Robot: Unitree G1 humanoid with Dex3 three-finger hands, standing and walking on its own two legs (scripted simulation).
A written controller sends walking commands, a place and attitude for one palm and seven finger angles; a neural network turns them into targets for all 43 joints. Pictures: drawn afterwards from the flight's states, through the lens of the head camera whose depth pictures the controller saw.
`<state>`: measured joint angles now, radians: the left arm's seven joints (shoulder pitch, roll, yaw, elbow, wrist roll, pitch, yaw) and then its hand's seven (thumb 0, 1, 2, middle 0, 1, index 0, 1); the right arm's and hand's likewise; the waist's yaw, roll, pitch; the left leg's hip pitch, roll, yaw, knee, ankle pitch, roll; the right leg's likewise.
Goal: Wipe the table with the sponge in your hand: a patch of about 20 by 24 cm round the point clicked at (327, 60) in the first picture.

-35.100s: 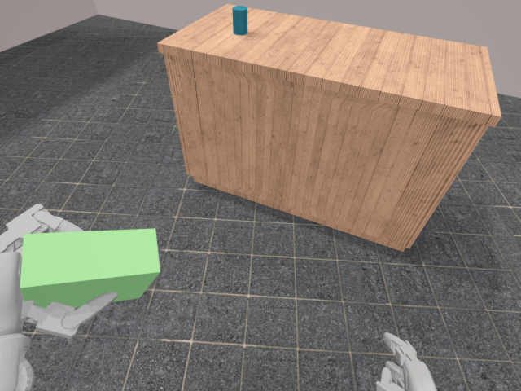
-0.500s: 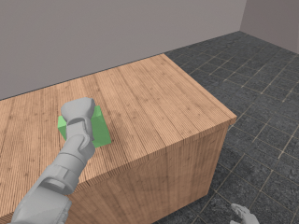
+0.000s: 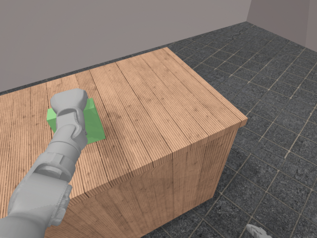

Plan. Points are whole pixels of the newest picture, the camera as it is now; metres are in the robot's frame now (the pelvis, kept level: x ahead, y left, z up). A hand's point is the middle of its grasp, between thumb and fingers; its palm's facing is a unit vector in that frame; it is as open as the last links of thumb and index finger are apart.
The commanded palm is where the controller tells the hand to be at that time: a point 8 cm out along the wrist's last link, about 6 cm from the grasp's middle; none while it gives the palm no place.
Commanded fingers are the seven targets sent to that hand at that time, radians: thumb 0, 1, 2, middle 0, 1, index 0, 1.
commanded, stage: wipe forward along the third lane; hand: left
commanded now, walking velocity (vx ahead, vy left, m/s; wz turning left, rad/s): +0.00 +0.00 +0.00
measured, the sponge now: (80, 129) +0.41 +0.25 +0.05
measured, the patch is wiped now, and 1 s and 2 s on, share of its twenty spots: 0.95 1.00 1.00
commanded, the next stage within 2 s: wipe back along the third lane in 0.30 s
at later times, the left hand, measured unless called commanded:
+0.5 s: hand (71, 106) +0.46 +0.27 +0.10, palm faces -0.07 -0.03 -1.00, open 9.7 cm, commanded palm +0.43 +0.27 +0.14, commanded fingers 0.00 0.10 1.30 -1.20 -1.60 -1.20 -1.60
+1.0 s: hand (72, 113) +0.43 +0.26 +0.10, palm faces +0.02 -0.03 -1.00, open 9.7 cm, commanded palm +0.39 +0.24 +0.14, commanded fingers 0.00 0.10 1.30 -1.20 -1.60 -1.20 -1.60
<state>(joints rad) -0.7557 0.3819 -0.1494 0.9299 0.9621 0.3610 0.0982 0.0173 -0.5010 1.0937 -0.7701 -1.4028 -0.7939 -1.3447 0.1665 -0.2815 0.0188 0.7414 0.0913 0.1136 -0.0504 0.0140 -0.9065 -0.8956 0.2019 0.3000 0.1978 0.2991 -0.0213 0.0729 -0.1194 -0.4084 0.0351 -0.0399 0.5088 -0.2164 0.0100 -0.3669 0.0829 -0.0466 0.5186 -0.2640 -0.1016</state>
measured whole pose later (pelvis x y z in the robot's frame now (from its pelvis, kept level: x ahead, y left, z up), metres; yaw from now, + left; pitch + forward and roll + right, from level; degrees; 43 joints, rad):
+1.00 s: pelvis +0.03 +0.07 +0.00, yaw +0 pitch +6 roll -1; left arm -0.70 0.20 -0.36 0.75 0.95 0.61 0.16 0.00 -0.48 1.08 -0.74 -1.42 -0.77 -1.37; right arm 0.05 -0.22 0.03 0.70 0.09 0.18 0.03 0.01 -0.91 -0.90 0.20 0.30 0.20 0.30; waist 0.05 0.06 -0.16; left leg -0.35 -0.04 -0.01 0.51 -0.26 0.05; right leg -0.28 0.00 -0.02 0.48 -0.30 -0.01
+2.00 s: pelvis +0.01 +0.02 +0.00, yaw +0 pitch -1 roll +1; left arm -0.28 0.26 -0.42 0.21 0.97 0.68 0.09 0.03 -0.47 1.08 -0.73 -1.44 -0.76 -1.39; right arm 0.00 -0.27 0.03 0.66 0.11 0.18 0.05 0.02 -0.91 -0.90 0.20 0.30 0.20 0.30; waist 0.07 0.10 -0.12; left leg -0.23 0.01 -0.02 0.49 -0.25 -0.02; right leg -0.20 0.06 -0.02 0.52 -0.31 -0.08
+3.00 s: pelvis +0.00 +0.01 +0.00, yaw -1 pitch -3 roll +1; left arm -0.07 0.41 -0.19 0.02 0.92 0.53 -0.01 -0.01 -0.48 1.08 -0.76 -1.41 -0.78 -1.36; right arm 0.02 -0.28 0.04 0.69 0.08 0.09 -0.04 0.02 -0.91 -0.90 0.20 0.30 0.20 0.30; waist 0.09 0.11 -0.07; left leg -0.20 0.02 -0.02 0.48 -0.23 -0.01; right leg -0.17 0.07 -0.02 0.51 -0.28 -0.09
